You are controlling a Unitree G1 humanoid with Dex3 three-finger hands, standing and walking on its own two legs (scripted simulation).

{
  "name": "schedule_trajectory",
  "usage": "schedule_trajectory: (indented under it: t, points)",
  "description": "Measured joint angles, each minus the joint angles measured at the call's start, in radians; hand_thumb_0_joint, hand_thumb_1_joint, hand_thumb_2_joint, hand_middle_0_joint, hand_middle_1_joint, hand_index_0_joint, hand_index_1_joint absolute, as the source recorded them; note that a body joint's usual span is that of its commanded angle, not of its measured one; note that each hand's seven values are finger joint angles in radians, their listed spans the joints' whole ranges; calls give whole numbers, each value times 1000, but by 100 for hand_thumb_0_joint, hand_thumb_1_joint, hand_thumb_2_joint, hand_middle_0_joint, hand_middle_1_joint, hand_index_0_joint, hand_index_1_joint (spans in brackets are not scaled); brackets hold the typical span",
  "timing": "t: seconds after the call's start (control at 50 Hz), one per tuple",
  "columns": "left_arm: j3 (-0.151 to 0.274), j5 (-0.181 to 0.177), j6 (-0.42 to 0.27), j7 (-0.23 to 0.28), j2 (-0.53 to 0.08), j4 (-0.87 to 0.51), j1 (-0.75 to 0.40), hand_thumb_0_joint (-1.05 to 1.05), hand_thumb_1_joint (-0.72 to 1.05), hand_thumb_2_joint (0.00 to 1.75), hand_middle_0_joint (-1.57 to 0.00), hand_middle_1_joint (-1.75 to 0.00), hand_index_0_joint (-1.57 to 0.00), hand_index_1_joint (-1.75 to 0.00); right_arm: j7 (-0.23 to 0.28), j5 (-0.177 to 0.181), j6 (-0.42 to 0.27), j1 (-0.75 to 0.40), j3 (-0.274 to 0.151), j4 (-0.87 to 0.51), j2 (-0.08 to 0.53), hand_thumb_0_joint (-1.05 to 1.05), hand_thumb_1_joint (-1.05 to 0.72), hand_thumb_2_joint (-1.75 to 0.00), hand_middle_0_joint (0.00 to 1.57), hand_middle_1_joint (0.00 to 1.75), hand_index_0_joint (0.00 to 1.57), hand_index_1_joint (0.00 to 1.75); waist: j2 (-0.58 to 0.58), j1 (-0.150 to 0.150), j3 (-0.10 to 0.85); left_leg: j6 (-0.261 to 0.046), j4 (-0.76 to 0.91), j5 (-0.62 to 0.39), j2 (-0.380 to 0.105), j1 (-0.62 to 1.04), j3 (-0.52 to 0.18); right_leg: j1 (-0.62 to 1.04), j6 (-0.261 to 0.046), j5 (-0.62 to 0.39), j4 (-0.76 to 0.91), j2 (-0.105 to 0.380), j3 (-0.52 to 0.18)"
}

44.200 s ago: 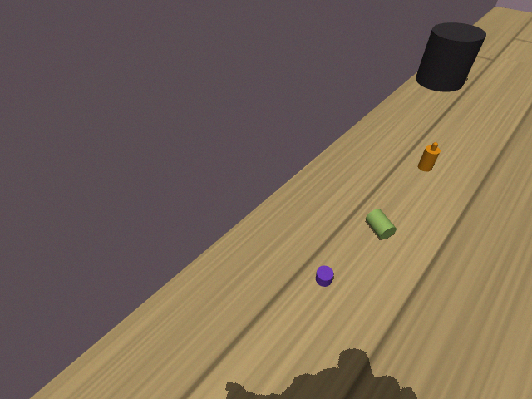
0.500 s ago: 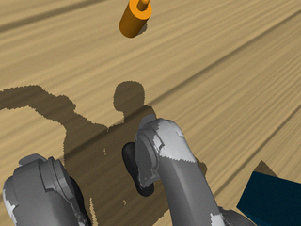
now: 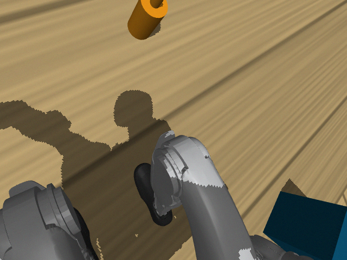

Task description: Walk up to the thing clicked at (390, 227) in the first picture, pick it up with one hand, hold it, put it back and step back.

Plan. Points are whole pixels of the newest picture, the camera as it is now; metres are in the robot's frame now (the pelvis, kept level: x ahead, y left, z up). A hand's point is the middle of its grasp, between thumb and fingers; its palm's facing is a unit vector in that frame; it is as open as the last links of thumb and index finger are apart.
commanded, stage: rest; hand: left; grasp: from above
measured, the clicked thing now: out of the picture +0.44 +0.37 -0.27
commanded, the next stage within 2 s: open in 0.14 s
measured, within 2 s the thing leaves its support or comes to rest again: neither
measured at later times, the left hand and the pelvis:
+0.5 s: hand out of the picture +0.42 +0.36 -0.25, palm faces +0.09 -0.45 -0.89, open 11.3 cm; pelvis +0.00 +0.00 +0.00, yaw -1 degrees
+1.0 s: hand out of the picture +0.42 +0.35 -0.26, palm faces +0.10 -0.47 -0.88, open 11.6 cm; pelvis +0.00 +0.00 +0.00, yaw -1 degrees
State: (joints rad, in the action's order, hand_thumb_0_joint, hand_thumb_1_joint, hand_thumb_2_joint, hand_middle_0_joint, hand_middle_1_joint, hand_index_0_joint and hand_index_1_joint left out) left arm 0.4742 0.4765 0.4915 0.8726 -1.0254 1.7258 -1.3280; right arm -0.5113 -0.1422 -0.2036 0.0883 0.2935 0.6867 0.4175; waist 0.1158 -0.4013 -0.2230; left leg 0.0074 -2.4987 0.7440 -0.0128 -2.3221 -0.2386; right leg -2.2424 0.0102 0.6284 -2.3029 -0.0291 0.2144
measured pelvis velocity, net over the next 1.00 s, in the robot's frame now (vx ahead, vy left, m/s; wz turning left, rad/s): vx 0.00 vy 0.00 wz -0.02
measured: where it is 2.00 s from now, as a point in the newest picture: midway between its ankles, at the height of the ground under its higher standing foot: (122, 227)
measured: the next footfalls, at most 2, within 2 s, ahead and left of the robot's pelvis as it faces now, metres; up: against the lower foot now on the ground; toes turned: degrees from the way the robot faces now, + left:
none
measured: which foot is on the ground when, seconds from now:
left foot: down 0.00-1.00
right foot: down 0.00-1.00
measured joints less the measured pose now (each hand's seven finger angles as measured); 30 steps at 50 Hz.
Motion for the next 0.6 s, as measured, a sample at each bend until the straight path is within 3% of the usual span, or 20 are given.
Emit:
schedule_trajectory:
  t: [0.18, 0.34, 0.6]
  points:
    - [-12, -44, -9, 17, -21, 13, -6, -1, -16, 49, -75, -37, -70, -44, -7, 3, -9, 11, 23, -26, 19, -1, -94, -91, 19, 30, 20, 29, 9, -6, -12, -2, -9, 9, 1, 4, -8, 8, 4, 7, -3, -1, 6]
    - [-20, -45, -14, -1, -35, 20, 1, -1, -15, 49, -73, -40, -68, -46, -4, 6, -6, 15, 36, -32, 26, -1, -94, -91, 19, 30, 20, 29, 8, -12, -12, -2, -14, 9, 0, 3, -12, 8, 5, 4, -3, -3, 9]
    - [-15, -53, -21, -1, -36, 8, 16, 0, -14, 60, -60, -57, -55, -61, 2, 3, -11, 7, 47, -34, 21, -1, -93, -91, 19, 30, 20, 29, 9, -18, -22, 0, -11, 2, -3, 3, -18, 5, 3, -7, 2, -6, 14]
